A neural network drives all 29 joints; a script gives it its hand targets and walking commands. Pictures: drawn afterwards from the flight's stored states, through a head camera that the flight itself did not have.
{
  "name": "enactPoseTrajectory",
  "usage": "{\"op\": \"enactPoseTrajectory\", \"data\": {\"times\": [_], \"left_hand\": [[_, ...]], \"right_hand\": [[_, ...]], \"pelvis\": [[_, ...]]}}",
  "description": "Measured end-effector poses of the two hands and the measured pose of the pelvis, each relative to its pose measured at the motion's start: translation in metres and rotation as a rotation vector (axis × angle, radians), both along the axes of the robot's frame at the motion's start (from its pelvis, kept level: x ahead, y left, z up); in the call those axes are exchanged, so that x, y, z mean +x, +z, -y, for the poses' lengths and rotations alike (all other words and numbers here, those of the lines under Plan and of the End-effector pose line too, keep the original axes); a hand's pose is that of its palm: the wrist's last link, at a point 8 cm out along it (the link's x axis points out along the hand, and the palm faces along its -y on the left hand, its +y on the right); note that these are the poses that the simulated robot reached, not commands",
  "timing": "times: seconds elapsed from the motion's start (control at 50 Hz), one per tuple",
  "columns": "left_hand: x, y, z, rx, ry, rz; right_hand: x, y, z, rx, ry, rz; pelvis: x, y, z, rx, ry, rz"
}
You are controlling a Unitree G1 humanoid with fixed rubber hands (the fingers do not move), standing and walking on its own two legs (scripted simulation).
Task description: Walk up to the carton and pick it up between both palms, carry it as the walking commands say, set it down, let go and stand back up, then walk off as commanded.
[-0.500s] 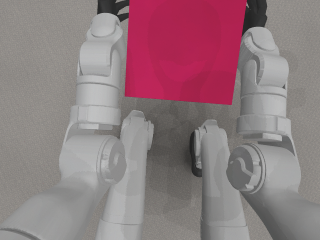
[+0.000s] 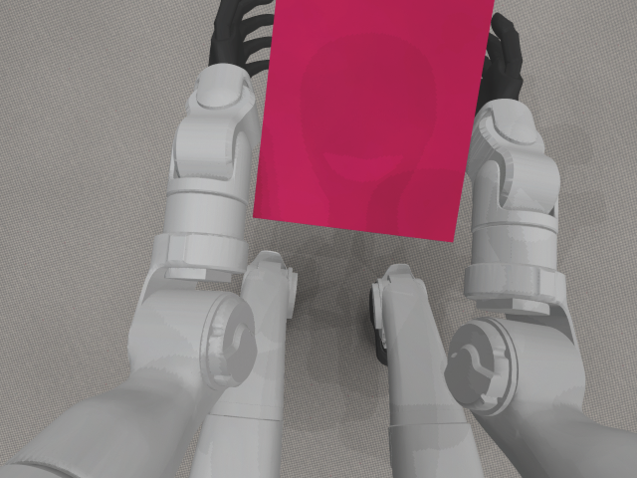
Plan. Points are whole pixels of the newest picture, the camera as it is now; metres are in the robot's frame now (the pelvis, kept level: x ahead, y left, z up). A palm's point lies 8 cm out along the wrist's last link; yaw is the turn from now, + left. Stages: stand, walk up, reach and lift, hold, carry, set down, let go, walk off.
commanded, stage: reach and lift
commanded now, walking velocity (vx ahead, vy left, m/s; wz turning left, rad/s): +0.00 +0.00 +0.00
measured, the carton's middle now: (353, 112) +0.50 +0.00 -0.10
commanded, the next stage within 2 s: none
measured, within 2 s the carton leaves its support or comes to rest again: neither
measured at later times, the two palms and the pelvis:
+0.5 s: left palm (169, 36) +0.47 +0.15 +0.08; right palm (545, 84) +0.46 -0.12 +0.07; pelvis +0.06 +0.01 +0.07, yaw +1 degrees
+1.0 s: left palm out of the picture +0.46 +0.14 +0.14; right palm (622, 44) +0.45 -0.12 +0.13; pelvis +0.10 +0.01 +0.13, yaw +0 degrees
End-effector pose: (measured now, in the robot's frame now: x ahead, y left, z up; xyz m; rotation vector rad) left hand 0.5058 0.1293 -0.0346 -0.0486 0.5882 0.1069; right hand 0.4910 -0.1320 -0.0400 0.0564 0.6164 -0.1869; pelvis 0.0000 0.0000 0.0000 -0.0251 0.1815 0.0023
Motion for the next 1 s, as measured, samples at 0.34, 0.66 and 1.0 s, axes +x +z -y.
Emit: {"op": "enactPoseTrajectory", "data": {"times": [0.34, 0.66, 1.0], "left_hand": [[-0.034, 0.056, -0.026, -0.009, 0.054, -0.025], [-0.046, 0.182, -0.023, 0.036, 0.032, -0.066], [-0.050, 0.174, -0.013, -0.018, 0.049, -0.072]], "right_hand": [[-0.017, 0.060, -0.025, -0.008, 0.057, -0.025], [-0.035, 0.175, -0.021, -0.003, 0.081, -0.063], [-0.041, 0.174, -0.011, 0.001, 0.053, -0.070]], "pelvis": [[0.023, 0.046, 0.006, 0.005, 0.025, 0.044], [0.081, 0.100, -0.016, 0.013, 0.007, -0.001], [0.099, 0.134, -0.012, 0.024, -0.009, 0.067]]}}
